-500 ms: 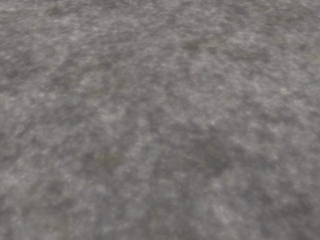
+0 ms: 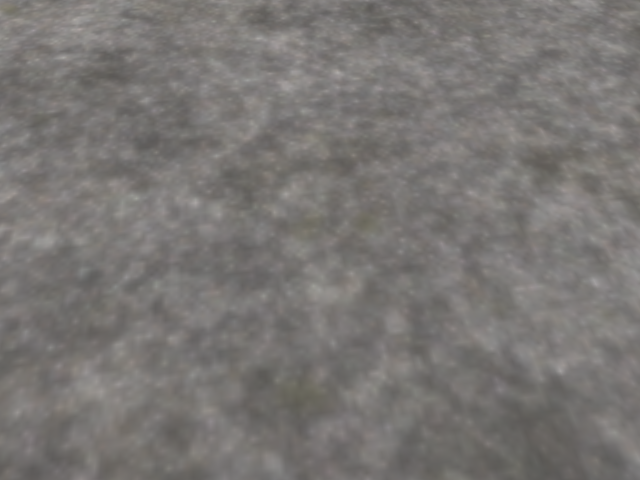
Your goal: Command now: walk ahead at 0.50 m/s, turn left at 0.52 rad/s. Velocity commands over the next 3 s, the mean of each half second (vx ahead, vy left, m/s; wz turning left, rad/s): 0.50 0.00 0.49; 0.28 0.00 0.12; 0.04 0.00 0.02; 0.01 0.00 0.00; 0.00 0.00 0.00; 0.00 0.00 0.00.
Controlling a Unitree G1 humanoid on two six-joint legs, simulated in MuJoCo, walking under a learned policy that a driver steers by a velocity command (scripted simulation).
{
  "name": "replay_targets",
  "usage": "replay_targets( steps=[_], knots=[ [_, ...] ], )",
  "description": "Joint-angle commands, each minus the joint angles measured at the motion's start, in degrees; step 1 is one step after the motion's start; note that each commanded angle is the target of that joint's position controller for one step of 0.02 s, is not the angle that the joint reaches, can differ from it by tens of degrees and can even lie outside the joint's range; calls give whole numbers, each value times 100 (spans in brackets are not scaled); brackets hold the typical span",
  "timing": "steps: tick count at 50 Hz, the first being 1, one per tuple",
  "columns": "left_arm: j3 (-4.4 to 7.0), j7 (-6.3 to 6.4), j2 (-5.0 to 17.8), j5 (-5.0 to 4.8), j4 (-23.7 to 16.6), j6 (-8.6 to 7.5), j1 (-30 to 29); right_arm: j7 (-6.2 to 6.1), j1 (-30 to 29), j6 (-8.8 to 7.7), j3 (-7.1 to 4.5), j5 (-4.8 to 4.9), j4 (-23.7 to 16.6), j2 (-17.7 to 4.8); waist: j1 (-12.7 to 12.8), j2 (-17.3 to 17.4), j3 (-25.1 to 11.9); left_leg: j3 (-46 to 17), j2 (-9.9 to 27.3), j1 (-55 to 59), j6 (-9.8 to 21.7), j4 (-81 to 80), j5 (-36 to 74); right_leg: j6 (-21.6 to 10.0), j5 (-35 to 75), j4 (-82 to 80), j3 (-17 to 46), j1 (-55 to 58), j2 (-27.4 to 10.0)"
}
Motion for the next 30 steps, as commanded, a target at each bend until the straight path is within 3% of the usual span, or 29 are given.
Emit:
replay_targets(
  steps=[1,2,3,5,7,11,15,18,19,20,21,22,23,24,25,26,27,28,30],
  knots=[
    [77,-62,731,-105,-862,-457,-549,-90,1201,-64,-264,15,-150,-859,-523,19,-1162,-3326,1775,3782,1256,-1916,217,-234,672,1319,821,-3443,-215],
    [125,-12,767,48,-834,-434,-606,-99,821,-52,-209,1,-258,-675,-294,-133,-819,-2799,1548,2957,1128,-2001,837,-183,901,851,753,-3069,-372],
    [166,-9,797,99,-850,-360,-479,-120,649,-49,-164,-71,-370,-573,-92,-13,-739,-2550,1411,2455,1110,-2144,1215,-138,1055,638,790,-2678,-484],
    [165,-1,668,149,-889,-218,-340,-157,597,-64,-185,-57,-431,-633,56,83,-630,-2254,1265,1945,1154,-2320,1717,28,1184,197,682,-2451,-510],
    [128,24,540,181,-997,-134,-558,-226,730,-77,-224,-38,-402,-790,37,92,-481,-1918,1122,1589,1106,-2385,2062,198,1578,-396,553,-2475,-444],
    [31,-9,328,162,-1226,-153,-1455,-338,1067,2,-247,32,-309,-867,-312,349,-373,-1570,713,1400,705,-2211,1615,291,3057,-2219,453,-2176,-99],
    [58,-124,463,47,-1410,-241,-2030,-371,1402,80,-248,64,-210,-884,-542,506,-349,-2085,883,1757,578,-1895,994,229,3320,-3153,532,-1887,168],
    [142,-199,663,38,-1386,-330,-1854,-407,1402,121,-240,30,-187,-834,-406,662,-385,-2535,1166,2338,471,-1452,981,-3,2847,-3477,615,-1687,150],
    [173,-201,701,49,-1323,-360,-1593,-406,1341,130,-234,16,-189,-802,-260,740,-434,-2558,1171,2405,409,-1259,1274,-130,2742,-3606,528,-1363,161],
    [244,-175,805,95,-1198,-389,-1107,-391,1261,125,-193,-1,-225,-690,-2,723,-669,-2424,942,2369,283,-784,1870,-313,2790,-3827,423,-627,191],
    [317,-139,1027,183,-1114,-409,-356,-356,1173,97,-92,-63,-321,-451,364,479,-1338,-2113,669,1902,96,397,1712,-675,2819,-3621,956,692,-431],
    [452,-118,1524,263,-969,-373,456,-358,1942,42,20,-26,-346,-122,287,-837,-2231,-1441,-114,154,-341,2381,-8,-1581,2457,-3604,2983,2856,-1651],
    [450,-187,1348,83,-699,-308,808,-353,2241,-4,41,91,-278,-273,290,-1885,-2303,-1292,-224,-1156,-482,3503,-2261,-1998,947,-4351,4830,3290,-2247],
    [324,-178,895,-13,-789,-283,511,-343,1669,-14,-72,130,-296,-775,421,-1045,-1382,-1462,102,-1643,-467,3921,-1904,-1727,86,-4550,4382,2602,-2032],
    [248,-162,712,29,-853,-223,154,-336,1066,-8,-80,69,-431,-825,397,-535,-791,-1208,335,-1644,-457,3886,-1428,-1492,323,-4622,3537,1827,-1773],
    [185,-170,600,73,-848,-188,-94,-316,730,-19,-69,-29,-532,-733,269,-293,-333,-1055,508,-1535,-457,3537,-1123,-1428,945,-4804,2961,1080,-1512],
    [138,-171,507,106,-839,-190,-239,-298,693,-24,-85,-81,-555,-656,97,-360,-216,-992,717,-1290,-459,3163,-874,-1355,1437,-4934,2577,663,-1310],
    [118,-179,472,120,-822,-195,-299,-277,797,-17,-68,-63,-531,-540,-11,-491,-208,-898,806,-1018,-476,2934,-759,-1310,1778,-5056,2281,399,-1141],
    [128,-190,549,84,-733,-224,-276,-272,857,6,-20,-65,-499,-346,-85,-598,-220,-679,825,-835,-565,2505,-654,-1392,2933,-5159,1802,177,-1036]
  ],
)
